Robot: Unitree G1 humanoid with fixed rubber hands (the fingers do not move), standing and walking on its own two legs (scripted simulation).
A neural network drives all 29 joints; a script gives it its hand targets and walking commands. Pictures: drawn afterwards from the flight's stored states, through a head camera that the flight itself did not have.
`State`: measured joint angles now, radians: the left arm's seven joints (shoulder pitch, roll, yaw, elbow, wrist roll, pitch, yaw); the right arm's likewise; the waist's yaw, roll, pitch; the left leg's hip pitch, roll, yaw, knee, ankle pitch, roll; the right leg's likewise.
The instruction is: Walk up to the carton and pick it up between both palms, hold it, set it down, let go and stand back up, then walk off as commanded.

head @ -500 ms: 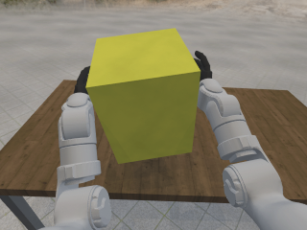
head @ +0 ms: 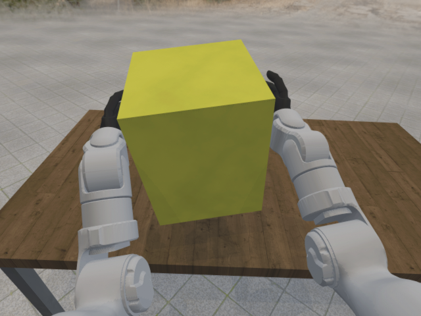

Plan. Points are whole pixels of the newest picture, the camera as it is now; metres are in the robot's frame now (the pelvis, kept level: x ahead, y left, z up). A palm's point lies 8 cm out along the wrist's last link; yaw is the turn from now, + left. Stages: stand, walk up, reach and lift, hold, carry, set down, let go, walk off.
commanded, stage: hold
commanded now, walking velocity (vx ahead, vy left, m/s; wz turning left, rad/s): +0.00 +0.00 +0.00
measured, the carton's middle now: (199, 134) +0.38 +0.00 +0.22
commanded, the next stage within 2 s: none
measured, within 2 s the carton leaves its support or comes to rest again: neither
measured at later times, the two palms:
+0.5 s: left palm (113, 132) +0.36 +0.15 +0.24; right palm (279, 113) +0.36 -0.14 +0.27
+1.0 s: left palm (113, 133) +0.36 +0.15 +0.24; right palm (277, 113) +0.37 -0.14 +0.27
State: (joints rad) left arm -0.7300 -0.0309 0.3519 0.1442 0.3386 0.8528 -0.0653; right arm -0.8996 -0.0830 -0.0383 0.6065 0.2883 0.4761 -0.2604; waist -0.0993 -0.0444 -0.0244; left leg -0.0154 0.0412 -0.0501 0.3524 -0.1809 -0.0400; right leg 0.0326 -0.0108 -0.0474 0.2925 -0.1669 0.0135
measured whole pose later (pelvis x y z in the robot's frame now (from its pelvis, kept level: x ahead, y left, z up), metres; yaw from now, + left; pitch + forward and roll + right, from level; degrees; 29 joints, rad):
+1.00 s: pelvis +0.00 +0.00 +0.00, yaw +0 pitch -9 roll -1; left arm -0.72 -0.03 0.34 0.13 0.34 0.85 -0.06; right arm -0.90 -0.09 -0.02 0.60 0.30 0.48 -0.26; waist -0.11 -0.04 -0.03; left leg -0.02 0.04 -0.05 0.36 -0.19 -0.04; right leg 0.04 -0.01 -0.04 0.30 -0.17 0.01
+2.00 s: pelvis +0.00 +0.00 +0.00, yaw +1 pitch -9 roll -1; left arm -0.76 -0.03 0.36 0.19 0.35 0.84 -0.07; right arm -0.92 -0.08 -0.05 0.65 0.28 0.47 -0.26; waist -0.10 -0.05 -0.03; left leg -0.02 0.04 -0.05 0.35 -0.17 -0.04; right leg 0.03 -0.01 -0.04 0.30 -0.17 0.01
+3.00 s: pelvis +0.00 +0.00 +0.00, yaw +1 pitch -9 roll -1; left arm -0.73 -0.03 0.36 0.15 0.35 0.85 -0.07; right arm -0.89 -0.08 -0.04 0.61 0.29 0.48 -0.26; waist -0.10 -0.05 -0.03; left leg -0.02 0.04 -0.05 0.36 -0.18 -0.04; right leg 0.04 -0.01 -0.04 0.30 -0.18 0.01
